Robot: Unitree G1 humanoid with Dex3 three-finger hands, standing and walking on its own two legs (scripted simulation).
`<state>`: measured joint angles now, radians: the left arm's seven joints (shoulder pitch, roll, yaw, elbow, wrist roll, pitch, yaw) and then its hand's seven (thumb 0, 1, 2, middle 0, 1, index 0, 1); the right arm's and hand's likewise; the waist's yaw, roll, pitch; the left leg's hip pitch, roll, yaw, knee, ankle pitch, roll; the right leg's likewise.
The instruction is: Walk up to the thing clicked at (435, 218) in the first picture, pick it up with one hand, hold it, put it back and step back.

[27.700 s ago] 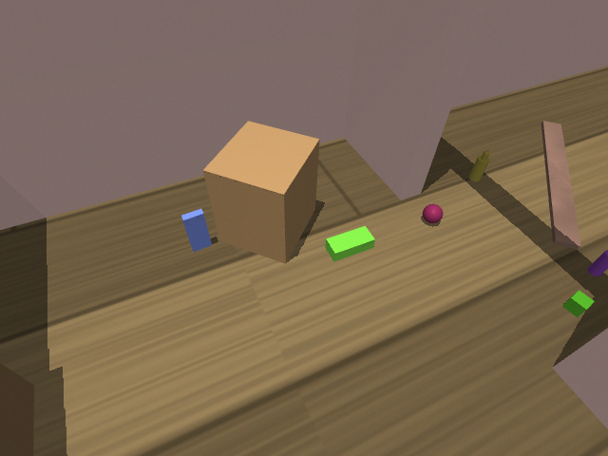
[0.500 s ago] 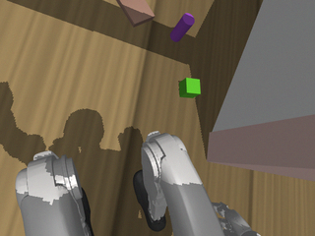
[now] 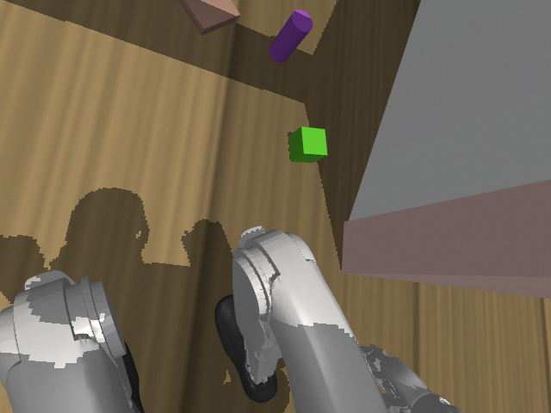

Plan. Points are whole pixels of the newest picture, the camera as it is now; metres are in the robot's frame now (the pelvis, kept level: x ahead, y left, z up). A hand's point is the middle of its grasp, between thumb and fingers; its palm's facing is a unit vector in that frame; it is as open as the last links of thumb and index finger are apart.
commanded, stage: rest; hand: left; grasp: from above
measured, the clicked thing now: out of the picture +0.44 +0.36 -0.24
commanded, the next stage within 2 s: open in 1.10 s
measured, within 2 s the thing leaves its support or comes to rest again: rests again in 0.82 s
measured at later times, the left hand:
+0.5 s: hand out of the picture +0.43 +0.35 -0.23, palm faces -0.43 -0.18 -0.89, open 10.3 cm
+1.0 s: hand out of the picture +0.43 +0.35 -0.24, palm faces -0.43 -0.17 -0.89, open 10.2 cm
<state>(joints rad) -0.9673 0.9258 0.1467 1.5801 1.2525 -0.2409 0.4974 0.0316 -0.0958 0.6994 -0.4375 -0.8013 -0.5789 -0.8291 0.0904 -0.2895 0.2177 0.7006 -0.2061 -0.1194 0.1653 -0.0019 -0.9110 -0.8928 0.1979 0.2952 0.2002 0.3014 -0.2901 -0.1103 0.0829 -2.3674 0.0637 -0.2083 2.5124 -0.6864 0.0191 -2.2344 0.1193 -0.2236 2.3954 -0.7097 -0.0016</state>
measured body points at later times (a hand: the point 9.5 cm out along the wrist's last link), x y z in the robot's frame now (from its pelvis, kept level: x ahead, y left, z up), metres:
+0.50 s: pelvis +0.00 +0.00 +0.00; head +0.26 +0.13 +0.34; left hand +0.45 +0.35 -0.18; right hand +0.08 -0.25 -0.07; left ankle +0.07 +0.13 -0.27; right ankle +0.10 -0.10 -0.27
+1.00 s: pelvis +0.00 +0.00 +0.00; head +0.26 +0.15 +0.33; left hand +0.45 +0.36 -0.19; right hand +0.08 -0.24 -0.06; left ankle +0.07 +0.13 -0.27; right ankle +0.10 -0.10 -0.27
